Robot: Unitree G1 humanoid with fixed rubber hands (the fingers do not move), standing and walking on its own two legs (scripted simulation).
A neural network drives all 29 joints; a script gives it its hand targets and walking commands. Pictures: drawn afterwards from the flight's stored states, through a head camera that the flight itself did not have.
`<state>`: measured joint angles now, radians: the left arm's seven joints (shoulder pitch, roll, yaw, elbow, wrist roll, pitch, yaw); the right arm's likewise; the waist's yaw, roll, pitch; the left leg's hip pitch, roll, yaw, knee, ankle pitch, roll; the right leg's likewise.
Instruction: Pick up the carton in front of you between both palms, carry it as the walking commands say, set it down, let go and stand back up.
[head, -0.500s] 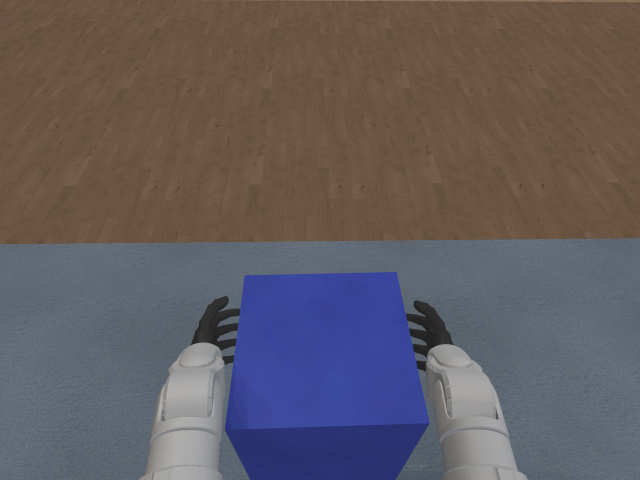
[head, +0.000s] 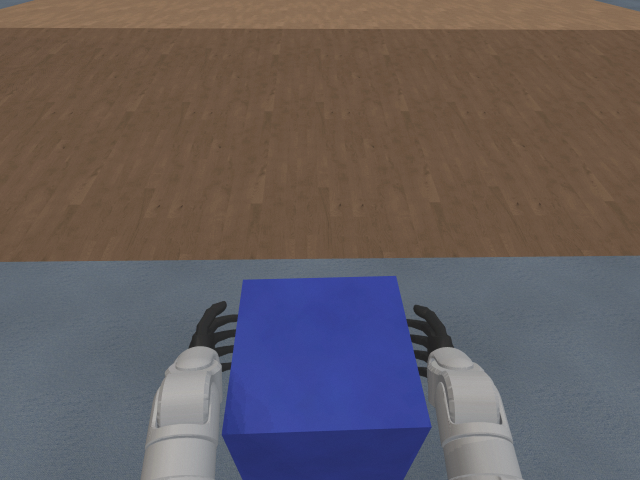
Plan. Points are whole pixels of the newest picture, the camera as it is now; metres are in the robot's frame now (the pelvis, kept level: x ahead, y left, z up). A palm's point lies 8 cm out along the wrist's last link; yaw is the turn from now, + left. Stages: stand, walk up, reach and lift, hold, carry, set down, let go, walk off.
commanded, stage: hold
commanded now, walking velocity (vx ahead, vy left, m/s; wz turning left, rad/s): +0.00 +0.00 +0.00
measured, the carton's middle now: (322, 389) +0.29 +0.00 -0.03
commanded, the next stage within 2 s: carry in 0.08 s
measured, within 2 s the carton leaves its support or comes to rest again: neither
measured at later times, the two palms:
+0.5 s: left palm (206, 291) +0.36 +0.16 +0.10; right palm (430, 295) +0.35 -0.14 +0.09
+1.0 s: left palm (208, 202) +0.62 +0.21 +0.07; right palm (365, 204) +0.61 -0.09 +0.07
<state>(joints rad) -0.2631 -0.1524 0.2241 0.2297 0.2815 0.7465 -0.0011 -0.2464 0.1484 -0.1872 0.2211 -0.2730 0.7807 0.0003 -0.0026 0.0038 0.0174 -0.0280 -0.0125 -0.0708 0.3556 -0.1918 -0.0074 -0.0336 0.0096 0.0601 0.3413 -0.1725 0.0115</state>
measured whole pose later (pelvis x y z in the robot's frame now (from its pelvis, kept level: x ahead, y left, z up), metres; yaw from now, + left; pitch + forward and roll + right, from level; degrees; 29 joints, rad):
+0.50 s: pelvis +0.09 +0.01 +0.00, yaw +0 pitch +5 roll -2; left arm -0.15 -0.13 0.12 -0.26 0.10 1.07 0.09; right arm -0.13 0.13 -0.09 -0.27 -0.11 1.10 -0.09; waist -0.02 0.03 -0.18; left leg -0.15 0.05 0.04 0.38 -0.30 0.00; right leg -0.36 -0.01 -0.18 0.46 -0.28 0.02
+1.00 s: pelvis +0.37 +0.06 -0.02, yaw -1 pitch +4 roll +0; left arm -0.08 -0.13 0.09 -0.45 0.05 1.24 0.13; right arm -0.05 0.13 -0.06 -0.44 -0.06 1.24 -0.12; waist -0.02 -0.03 -0.11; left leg -0.42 0.06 0.27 0.55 -0.20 0.09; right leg -0.35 -0.09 -0.07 1.12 -0.41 0.00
